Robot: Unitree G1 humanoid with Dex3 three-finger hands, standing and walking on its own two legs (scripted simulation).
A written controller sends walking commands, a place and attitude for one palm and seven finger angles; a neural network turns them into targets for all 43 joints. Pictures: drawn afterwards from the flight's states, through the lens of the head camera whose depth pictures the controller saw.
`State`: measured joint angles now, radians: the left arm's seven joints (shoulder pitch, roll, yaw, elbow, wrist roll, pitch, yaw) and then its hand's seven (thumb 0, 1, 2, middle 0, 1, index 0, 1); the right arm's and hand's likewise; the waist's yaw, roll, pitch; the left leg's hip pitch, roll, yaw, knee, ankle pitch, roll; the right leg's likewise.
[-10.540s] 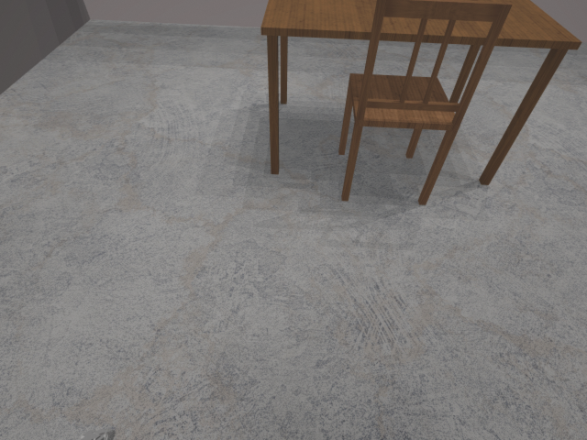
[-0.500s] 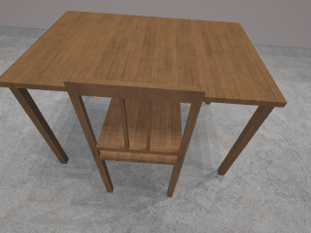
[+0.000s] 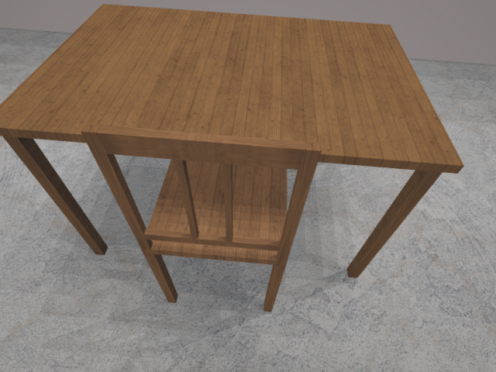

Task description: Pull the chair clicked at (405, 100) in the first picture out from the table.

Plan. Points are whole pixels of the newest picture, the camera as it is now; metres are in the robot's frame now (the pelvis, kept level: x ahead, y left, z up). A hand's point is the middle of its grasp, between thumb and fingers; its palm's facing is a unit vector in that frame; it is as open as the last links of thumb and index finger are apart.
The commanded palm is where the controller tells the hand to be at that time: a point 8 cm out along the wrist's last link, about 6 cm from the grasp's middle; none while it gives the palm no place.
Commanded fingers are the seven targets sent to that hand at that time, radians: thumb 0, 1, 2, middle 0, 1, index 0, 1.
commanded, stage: come to a stop and stand still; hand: left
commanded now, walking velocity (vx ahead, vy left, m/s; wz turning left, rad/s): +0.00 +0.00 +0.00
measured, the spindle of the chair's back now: (188, 202) +0.46 +0.17 -0.08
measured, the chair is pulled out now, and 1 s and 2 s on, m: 0.00 0.00 0.00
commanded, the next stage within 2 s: look again from close up in 0.64 s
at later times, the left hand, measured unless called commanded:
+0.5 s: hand out of the picture -0.05 +0.24 -0.17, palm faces +0.01 -0.98 -0.22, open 7.4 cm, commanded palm none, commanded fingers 0.00 0.90 0.90 -0.20 -0.30 -0.20 -0.30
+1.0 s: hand out of the picture -0.09 +0.20 -0.18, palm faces +0.02 -0.99 -0.14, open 7.4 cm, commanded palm none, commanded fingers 0.00 0.90 0.90 -0.20 -0.30 -0.20 -0.30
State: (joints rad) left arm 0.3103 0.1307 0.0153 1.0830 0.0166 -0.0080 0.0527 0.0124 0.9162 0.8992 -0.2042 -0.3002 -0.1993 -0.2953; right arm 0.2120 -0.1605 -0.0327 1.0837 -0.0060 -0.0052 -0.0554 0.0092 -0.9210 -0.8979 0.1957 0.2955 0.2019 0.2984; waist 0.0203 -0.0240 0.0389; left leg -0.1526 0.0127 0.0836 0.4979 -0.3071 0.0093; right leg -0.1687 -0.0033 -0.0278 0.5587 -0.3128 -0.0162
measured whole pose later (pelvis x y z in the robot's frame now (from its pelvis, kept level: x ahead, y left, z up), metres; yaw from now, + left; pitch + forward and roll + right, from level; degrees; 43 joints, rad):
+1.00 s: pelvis -0.06 +0.04 +0.00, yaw +0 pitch -1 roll +0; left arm 0.35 0.13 -0.03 1.11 0.01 -0.01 0.04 0.00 0.90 0.90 -0.20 -0.30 -0.20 -0.29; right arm 0.27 -0.14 0.00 1.13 0.00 -0.02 -0.02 0.01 -0.92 -0.90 0.20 0.30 0.20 0.30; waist 0.01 -0.02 0.03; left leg -0.19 -0.06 0.09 0.43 -0.23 0.08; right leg -0.18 -0.06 0.02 0.44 -0.25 0.05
